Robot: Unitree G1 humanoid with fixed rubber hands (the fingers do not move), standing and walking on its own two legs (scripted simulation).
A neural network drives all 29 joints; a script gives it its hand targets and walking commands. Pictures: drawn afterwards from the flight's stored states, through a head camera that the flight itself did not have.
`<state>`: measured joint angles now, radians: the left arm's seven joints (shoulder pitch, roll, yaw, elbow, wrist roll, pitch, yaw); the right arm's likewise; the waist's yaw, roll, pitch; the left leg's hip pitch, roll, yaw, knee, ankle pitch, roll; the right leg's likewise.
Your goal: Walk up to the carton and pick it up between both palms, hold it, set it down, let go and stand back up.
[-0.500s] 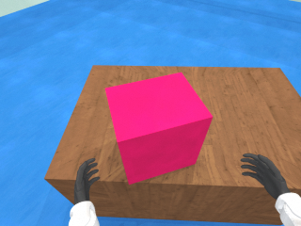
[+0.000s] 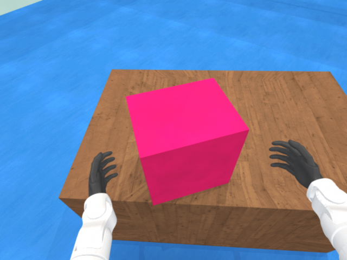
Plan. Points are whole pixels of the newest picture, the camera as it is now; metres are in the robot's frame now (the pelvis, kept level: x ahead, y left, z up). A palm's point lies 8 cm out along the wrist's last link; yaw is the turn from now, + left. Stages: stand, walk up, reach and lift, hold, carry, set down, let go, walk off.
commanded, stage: reach and lift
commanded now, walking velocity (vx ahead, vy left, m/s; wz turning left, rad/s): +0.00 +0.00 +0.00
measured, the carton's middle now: (182, 143) +0.47 +0.06 -0.06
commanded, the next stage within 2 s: none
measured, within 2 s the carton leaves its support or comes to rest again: neither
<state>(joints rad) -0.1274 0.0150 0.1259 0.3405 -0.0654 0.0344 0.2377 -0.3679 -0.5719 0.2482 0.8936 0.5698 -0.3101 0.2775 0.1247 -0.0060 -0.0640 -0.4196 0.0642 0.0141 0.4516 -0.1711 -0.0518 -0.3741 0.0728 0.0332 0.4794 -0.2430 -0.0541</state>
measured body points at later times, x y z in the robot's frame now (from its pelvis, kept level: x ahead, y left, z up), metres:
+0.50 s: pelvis +0.00 +0.00 +0.00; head +0.06 -0.01 +0.45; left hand +0.32 +0.25 +0.06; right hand +0.44 -0.21 +0.08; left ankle +0.03 +0.15 -0.74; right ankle -0.01 -0.09 -0.74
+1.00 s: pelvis +0.00 +0.00 +0.00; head +0.07 -0.02 +0.45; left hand +0.36 +0.26 +0.11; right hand +0.50 -0.17 +0.12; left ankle +0.03 +0.15 -0.74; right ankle -0.01 -0.09 -0.74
